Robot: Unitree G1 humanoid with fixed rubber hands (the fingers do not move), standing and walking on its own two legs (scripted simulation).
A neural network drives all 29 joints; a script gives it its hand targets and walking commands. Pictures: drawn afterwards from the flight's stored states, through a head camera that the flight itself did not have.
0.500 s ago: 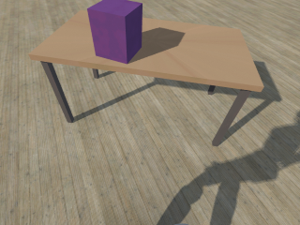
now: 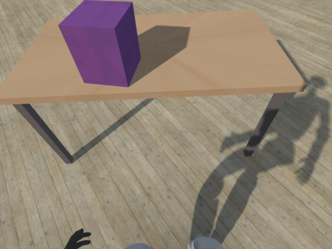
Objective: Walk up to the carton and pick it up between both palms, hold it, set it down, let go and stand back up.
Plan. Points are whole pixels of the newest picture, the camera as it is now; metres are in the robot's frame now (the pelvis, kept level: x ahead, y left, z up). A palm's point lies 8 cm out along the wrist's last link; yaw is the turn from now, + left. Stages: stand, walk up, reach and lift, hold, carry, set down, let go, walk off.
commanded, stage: walk up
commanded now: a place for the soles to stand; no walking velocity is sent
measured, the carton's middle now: (106, 44) +0.87 +0.21 +0.03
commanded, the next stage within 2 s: none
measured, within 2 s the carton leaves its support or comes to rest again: neither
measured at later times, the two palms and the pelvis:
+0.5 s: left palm (24, 209) +0.27 +0.38 -0.09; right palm (220, 234) +0.18 -0.13 -0.12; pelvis +0.18 +0.13 +0.01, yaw -2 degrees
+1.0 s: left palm (3, 170) +0.39 +0.50 -0.10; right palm (172, 166) +0.37 -0.03 -0.09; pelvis +0.28 +0.23 +0.01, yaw -4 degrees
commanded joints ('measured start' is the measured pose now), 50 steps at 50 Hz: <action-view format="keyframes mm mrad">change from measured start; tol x32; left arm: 1 -10 238 68 -48 6 -65 13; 26 466 329 101 -36 15 -50 -6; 50 81 178 41 -101 -34 14 -30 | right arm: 1 115 -113 -74 -127 14 -47 28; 50 -180 -146 -40 -178 32 -77 -54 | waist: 1 -30 -118 -93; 10 -48 -292 -171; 15 -41 334 -22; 26 145 -317 -192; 50 0 71 -261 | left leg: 1 -156 128 -209 -78 67 -9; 11 330 35 96 -739 227 55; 15 154 500 -824 -1289 -559 357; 20 126 349 -277 -982 316 297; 28 -360 116 -82 -126 -85 25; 39 162 30 46 -748 310 29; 43 90 425 -518 -1052 342 298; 50 300 360 -225 -866 908 275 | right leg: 1 19 -373 422 -503 -194 -189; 6 17 -257 170 -411 142 -140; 10 -101 -190 111 -262 -282 -84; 15 -412 -60 121 579 -382 42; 24 346 -7 9 -155 94 57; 28 136 -489 891 -618 -749 -134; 38 11 -233 168 -165 449 -101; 43 -77 -20 140 336 -418 85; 50 -139 -41 190 156 -283 119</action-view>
